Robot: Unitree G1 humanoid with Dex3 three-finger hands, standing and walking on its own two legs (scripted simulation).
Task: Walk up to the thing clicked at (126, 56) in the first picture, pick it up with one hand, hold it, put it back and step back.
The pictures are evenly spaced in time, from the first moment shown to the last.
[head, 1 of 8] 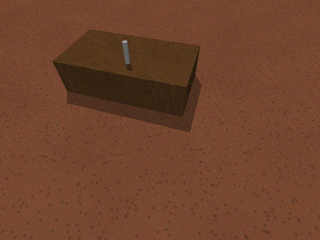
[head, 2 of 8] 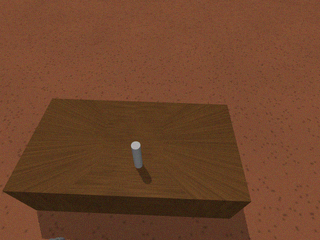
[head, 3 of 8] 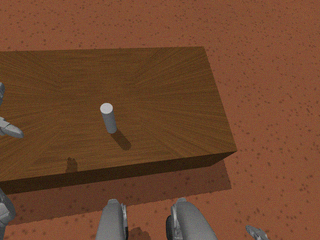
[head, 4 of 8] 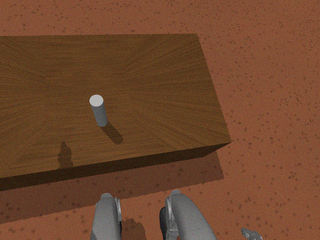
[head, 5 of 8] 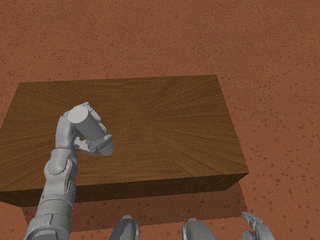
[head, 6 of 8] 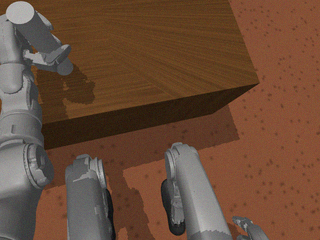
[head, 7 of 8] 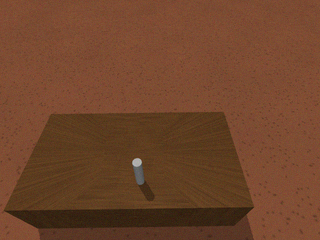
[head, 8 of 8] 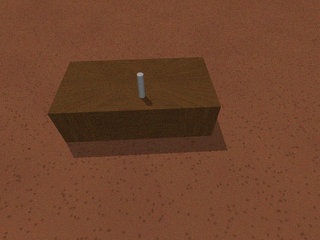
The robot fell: no
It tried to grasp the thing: yes
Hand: left
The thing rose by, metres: 0.37
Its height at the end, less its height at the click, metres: +0.00
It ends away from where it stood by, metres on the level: 0.03
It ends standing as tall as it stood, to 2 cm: yes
